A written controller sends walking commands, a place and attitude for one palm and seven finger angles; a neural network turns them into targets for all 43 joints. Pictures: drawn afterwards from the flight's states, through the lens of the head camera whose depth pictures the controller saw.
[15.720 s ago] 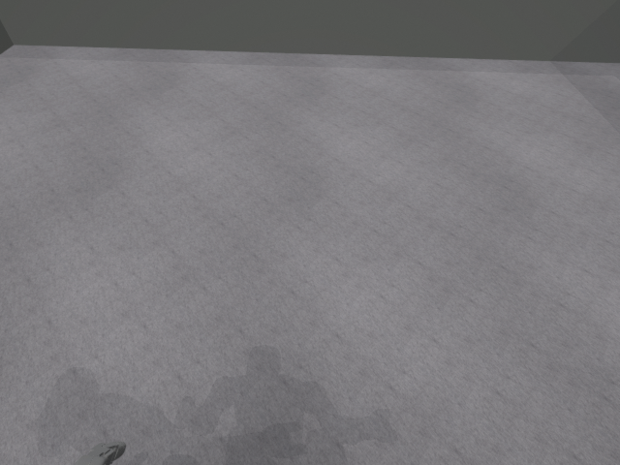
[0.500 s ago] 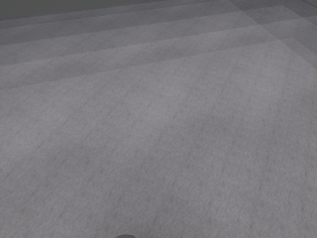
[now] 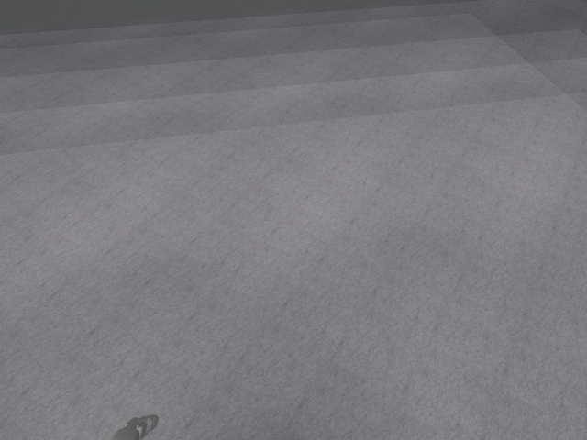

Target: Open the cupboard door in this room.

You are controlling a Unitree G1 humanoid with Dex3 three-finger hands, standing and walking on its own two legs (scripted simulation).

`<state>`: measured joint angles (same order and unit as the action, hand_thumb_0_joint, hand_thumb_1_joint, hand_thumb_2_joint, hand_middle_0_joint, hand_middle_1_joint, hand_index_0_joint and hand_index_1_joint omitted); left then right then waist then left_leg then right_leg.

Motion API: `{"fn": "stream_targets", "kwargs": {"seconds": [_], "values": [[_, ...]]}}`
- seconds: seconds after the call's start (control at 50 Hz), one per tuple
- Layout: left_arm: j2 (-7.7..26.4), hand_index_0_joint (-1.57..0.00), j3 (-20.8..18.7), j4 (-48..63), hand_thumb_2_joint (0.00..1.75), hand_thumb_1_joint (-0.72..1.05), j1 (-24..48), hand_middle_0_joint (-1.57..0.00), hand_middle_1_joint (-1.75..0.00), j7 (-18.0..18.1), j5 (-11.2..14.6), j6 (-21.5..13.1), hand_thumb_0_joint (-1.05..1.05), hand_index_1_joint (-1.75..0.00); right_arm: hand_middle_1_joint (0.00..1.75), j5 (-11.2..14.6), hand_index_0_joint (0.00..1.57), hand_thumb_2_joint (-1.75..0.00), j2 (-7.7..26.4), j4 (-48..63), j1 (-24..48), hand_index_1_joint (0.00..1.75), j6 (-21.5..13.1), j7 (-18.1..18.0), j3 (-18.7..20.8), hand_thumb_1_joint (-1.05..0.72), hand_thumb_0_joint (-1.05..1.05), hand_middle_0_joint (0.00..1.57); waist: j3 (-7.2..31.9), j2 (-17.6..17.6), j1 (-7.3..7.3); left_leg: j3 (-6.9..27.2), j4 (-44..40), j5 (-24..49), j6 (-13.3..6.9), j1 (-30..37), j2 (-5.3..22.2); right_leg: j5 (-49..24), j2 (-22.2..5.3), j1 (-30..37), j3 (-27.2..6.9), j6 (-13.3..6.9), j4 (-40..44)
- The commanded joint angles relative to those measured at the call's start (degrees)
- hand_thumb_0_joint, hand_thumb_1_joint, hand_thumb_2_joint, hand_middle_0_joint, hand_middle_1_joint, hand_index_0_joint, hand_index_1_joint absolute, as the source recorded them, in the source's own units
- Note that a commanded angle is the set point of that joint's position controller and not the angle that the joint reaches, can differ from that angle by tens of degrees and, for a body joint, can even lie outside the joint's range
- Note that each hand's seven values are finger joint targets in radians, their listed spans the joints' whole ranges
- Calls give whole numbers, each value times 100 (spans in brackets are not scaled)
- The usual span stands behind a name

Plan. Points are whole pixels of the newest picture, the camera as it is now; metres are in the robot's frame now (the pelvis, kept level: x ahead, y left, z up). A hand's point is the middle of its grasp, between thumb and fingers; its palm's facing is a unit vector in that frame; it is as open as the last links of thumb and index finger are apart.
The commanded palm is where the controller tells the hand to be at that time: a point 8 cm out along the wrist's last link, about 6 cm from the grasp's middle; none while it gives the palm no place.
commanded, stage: turn or walk to find it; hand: left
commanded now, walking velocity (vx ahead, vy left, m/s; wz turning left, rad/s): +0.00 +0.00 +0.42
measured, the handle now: out of the picture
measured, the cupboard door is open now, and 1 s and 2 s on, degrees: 0 0 0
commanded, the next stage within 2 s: none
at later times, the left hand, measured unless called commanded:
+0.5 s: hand out of the picture -0.05 +0.18 -0.16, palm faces +0.29 -0.92 -0.26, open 7.4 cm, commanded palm none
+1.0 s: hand out of the picture -0.04 +0.22 -0.16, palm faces +0.42 -0.87 -0.27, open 7.4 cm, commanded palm none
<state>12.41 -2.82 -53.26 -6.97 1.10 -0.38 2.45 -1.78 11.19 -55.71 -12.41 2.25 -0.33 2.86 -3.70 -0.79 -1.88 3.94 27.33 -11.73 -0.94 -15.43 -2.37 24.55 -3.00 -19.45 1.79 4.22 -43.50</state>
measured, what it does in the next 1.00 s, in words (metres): steps on the spot, turning left: right foot, then left foot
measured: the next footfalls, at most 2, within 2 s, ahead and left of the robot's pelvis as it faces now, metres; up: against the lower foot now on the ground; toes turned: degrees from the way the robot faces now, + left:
right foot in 0.06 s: +0.03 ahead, -0.13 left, +0.00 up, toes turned -2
left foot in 0.56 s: -0.05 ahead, +0.11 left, +0.00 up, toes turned +21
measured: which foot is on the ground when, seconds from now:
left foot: down 0.00-0.06, up 0.08-0.54, down 0.56-1.00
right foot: up 0.00-0.04, down 0.06-0.56, up 0.58-1.00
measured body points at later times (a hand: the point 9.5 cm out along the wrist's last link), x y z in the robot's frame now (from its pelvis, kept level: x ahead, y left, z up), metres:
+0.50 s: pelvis -0.03 -0.02 +0.00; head +0.01 -0.02 +0.45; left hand -0.06 +0.23 -0.14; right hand +0.10 -0.26 -0.15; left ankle -0.09 +0.11 -0.71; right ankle +0.00 -0.12 -0.74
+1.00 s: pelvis -0.05 -0.01 +0.00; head -0.01 +0.00 +0.45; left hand -0.06 +0.26 -0.14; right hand +0.11 -0.21 -0.15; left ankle -0.08 +0.10 -0.74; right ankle +0.00 -0.14 -0.72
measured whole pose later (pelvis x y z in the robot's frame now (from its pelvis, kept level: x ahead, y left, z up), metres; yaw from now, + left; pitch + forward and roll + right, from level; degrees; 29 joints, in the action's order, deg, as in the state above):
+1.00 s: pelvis -0.05 -0.01 +0.00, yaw +25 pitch +1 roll +0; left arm 12.5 -2.7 -53.4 -7.4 1.1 -0.4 2.3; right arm -1.8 11.3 -55.5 -11.3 2.3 -0.3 2.8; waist -4.0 -0.9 -1.4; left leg 4.2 28.0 -13.4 -0.7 -15.2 -2.4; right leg 23.7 -3.0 -19.0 2.1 4.2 -41.9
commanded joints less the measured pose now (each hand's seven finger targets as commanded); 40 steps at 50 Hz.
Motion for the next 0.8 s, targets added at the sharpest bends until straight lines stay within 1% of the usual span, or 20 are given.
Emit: {"fn": "stream_targets", "kwargs": {"seconds": [0.0, 0.02, 0.04, 0.06, 0.1, 0.16, 0.22, 0.28, 0.4, 0.46, 0.5, 0.52, 0.54, 0.56, 0.58, 0.6, 0.62, 0.66, 0.7, 0.78], "values": [[543, -20, -156, 201, 90, 90, -756, -20, -30, 44, 19, -199, 0, -30, 30, 70, 20, -90, 1042, 441, 104, 30, -103, -28, 326, -90, 0, 20, 737, -518, 378, 1432, -119, 1394, -512, -331, 1050, -1264, 33, 1373, 72, -81, 1943], [856, -20, -222, 193, 90, 90, -903, -20, -30, 76, -43, -257, 0, -30, 30, 118, 20, -90, 768, 469, 23, 30, -105, 1, 297, -90, 0, 20, 843, 324, 430, 1013, 470, 245, -172, -1121, 595, -1253, -706, 2153, -596, -263, 2525], [1333, -20, -314, 213, 90, 90, -950, -20, -30, 105, -124, -283, 0, -30, 30, 123, 20, -90, 456, 607, 79, 30, -109, 17, 238, -90, 0, 20, 676, 1812, 509, 12, 1760, -1693, 231, -1962, -212, -1620, -2113, 2248, -2002, -875, 2775], [1354, -20, -297, 319, 90, 90, -866, -20, -30, 110, -77, -243, 0, -30, 30, 78, 20, -90, 744, 640, 194, 30, -42, 4, 335, -90, 0, 20, 528, 1441, 528, 99, 2878, -2162, 236, -1712, -40, -1862, -2595, 1294, -2031, -1330, 2872], [1001, -20, -272, 492, 90, 90, -106, -20, -30, 126, -53, -237, 0, -30, 30, 30, 20, -90, 740, 358, -43, 30, 118, 54, 391, -90, 0, 20, 52, 1090, 171, 235, 4012, -1535, 238, -1605, 163, -515, -1983, 390, -1411, -1208, 3128], [647, -20, -156, 514, 90, 90, 52, -20, -30, 96, -47, -288, 0, -30, 30, 31, 20, -90, 598, 147, -399, 30, 131, 121, 355, -90, 0, 20, -46, 928, -17, -25, 4369, -819, 365, -1655, 269, -1439, -1390, 523, -367, -896, 2828], [672, -20, -163, 390, 90, 90, -390, -20, -30, 101, -59, -339, 0, -30, 30, 39, 20, -90, 602, 141, -281, 30, 120, 115, 319, -90, 0, 20, 147, 1154, 152, -116, 4161, -763, 497, -1743, 353, -2057, -1430, 1072, -192, -969, 2682], [761, -20, -200, 266, 90, 90, -694, -20, -30, 104, -89, -335, 0, -30, 30, 52, 20, -90, 562, 191, 1, 30, 121, 108, 286, -90, 0, 20, 141, 1050, 292, -222, 3654, -991, 547, -1642, 431, -2333, -1596, 1262, -172, -1085, 2617], [1034, -20, -277, 68, 90, 90, -1062, -20, -30, 76, -154, -289, 0, -30, 30, 118, 20, -90, 446, 326, 482, 30, 25, 92, 154, -90, 0, 20, 398, 1241, 518, -646, 2007, -1549, 473, -1033, 396, -3448, -1773, 1603, -17, -1264, 2185], [1108, -20, -306, 12, 90, 90, -959, -20, -30, 63, -146, -258, 0, -30, 30, 154, 20, -90, 454, 318, 340, 30, -39, 71, 133, -90, 0, 20, 575, 1341, 419, -835, 1099, -1316, 389, -485, 333, -3634, -1803, 1560, 125, -1172, 1837], [1100, -20, -302, 21, 90, 90, -808, -20, -30, 52, -88, -213, 0, -30, 30, 135, 20, -90, 578, 246, 10, 30, -95, 73, 144, -90, 0, 20, 674, 1063, 163, -882, -64, -180, 304, 479, 332, -3036, -1626, 989, 488, -780, 1342], [921, -20, -278, 69, 90, 90, -820, -20, -30, 39, -37, -173, 0, -30, 30, 118, 20, -90, 875, 195, -202, 30, -159, 73, 205, -90, 0, 20, 887, 219, 21, -349, -603, 542, 157, 1253, 754, -2262, -1342, 363, 744, -480, 568], [541, -20, -186, 242, 90, 90, -795, -20, -30, 10, -5, -141, 0, -30, 30, 67, 20, -90, 1442, 220, -379, 30, -194, 47, 340, -90, 0, 20, 816, -1458, -86, 1543, -822, 2297, -448, 1824, 2188, 425, -542, -1120, 965, -38, -581], [518, -20, -94, 361, 90, 90, -390, -20, -30, 35, -51, -76, 0, -30, 30, 85, 20, -90, 1667, 155, -606, 30, -123, 13, 367, -90, 0, 20, 699, -1341, -233, 1570, -871, 2921, -875, 1360, 2590, 1229, -418, -1097, 460, -48, -1309], [559, -20, -131, 338, 90, 90, -357, -20, -30, 31, -59, -34, 0, -30, 30, 55, 20, -90, 1542, 161, -397, 30, -119, -17, 330, -90, 0, 20, 565, -1043, -139, 1352, -948, 2287, -1032, 996, 2493, 1064, -478, -1030, 211, -86, -1655], [537, -20, -158, 255, 90, 90, -273, -20, -30, 25, -70, -5, 0, -30, 30, 41, 20, -90, 1390, 207, -108, 30, -142, -71, 298, -90, 0, 20, 366, -1378, -80, 1290, -1006, 1985, -972, 774, 2177, 753, -482, -1167, 74, -55, -1832], [649, -20, -185, 173, 90, 90, -264, -20, -30, -6, -62, 3, 0, -30, 30, 41, 20, -90, 1258, 284, 207, 30, -128, -92, 243, -90, 0, 20, 125, -1232, 38, 1061, -998, 1769, -881, 552, 1932, 390, -457, -1155, -6, -59, -1960], [627, -20, -186, 55, 90, 90, -477, -20, -30, -57, -63, -37, 0, -30, 30, 57, 20, -90, 1120, 360, 369, 30, -175, -102, 175, -90, 0, 20, 150, -908, 176, 766, -912, 2120, -766, 646, 1662, -17, -371, -1125, 17, -18, -2026], [611, -20, -160, 16, 90, 90, -547, -20, -30, -52, -60, -46, 0, -30, 30, 74, 20, -90, 1140, 360, 283, 30, -202, -98, 191, -90, 0, 20, 362, -679, 183, 667, -850, 2382, -759, 904, 1541, -155, -303, -1099, 8, 45, -1954], [574, -20, -134, 153, 90, 90, -323, -20, -30, -23, -48, -46, 0, -30, 30, 70, 20, -90, 1169, 332, 32, 30, -194, -85, 234, -90, 0, 20, 447, -615, 67, 918, -814, 2418, -868, 1083, 1593, -93, -252, -1077, -43, 101, -1556]]}}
